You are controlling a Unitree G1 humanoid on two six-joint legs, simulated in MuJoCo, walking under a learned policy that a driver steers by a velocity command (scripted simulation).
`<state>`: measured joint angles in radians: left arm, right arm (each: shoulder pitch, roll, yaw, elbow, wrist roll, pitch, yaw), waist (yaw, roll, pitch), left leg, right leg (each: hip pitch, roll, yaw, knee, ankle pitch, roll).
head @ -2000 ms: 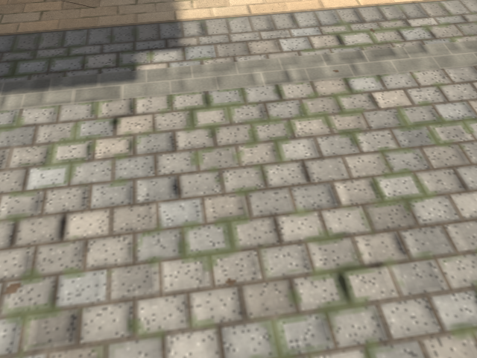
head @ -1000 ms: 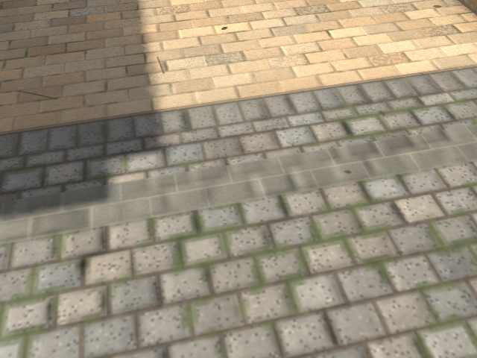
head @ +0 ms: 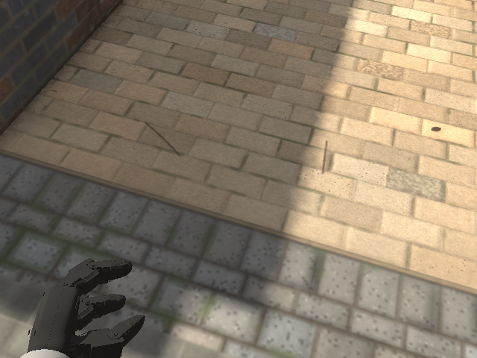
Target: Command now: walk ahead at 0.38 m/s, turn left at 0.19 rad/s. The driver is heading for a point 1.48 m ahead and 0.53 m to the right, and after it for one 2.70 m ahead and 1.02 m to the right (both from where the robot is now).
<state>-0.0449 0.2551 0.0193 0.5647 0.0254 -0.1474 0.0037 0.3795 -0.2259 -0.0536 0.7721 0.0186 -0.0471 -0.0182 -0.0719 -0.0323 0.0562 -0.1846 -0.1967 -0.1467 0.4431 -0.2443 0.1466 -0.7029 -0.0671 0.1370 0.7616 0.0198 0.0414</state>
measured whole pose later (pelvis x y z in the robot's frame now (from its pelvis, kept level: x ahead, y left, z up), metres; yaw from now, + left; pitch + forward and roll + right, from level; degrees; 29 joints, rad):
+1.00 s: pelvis +0.26 -0.02 +0.00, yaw -42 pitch +2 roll +0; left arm 0.16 0.29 0.05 0.56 -0.01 0.06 0.01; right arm 0.17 -0.28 -0.05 0.72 0.00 0.01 -0.01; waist -0.05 -0.01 0.05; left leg -0.25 0.06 0.13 0.45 -0.23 0.02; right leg -0.43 -0.06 0.03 0.77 -0.37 0.08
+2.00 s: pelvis +0.33 -0.03 -0.01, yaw -8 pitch +1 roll +0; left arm 0.20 0.28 0.06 0.74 0.00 -0.01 -0.01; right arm 0.10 -0.24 -0.01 0.59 -0.04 0.01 -0.01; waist 0.04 0.01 0.00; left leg -0.27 -0.12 -0.15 0.59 -0.32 0.05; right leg -0.32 0.01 0.07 0.56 -0.26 0.02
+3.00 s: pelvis +0.39 -0.12 +0.00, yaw -36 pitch +1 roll -1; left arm 0.37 0.25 0.07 0.74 0.01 -0.09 0.00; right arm 0.29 -0.31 -0.08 0.76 0.05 -0.03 0.03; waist 0.02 0.05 0.00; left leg -0.71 0.10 -0.08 1.19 -0.11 0.02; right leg 0.00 0.01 -0.18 0.31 -0.33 -0.03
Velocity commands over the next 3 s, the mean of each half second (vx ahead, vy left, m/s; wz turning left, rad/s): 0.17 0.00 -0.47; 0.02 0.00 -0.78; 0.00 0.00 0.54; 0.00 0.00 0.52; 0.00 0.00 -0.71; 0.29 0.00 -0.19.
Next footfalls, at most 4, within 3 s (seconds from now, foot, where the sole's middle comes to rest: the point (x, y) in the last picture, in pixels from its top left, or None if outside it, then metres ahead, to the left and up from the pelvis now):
0.12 right None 0.33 -0.12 -0.77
0.58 left None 0.38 0.05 -0.77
1.04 right None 0.20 -0.16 -0.77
1.44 left None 0.36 0.05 -0.77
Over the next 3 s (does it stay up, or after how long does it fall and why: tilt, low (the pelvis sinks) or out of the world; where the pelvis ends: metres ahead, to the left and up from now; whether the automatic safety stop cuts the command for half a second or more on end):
stays up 0.39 -0.12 0.00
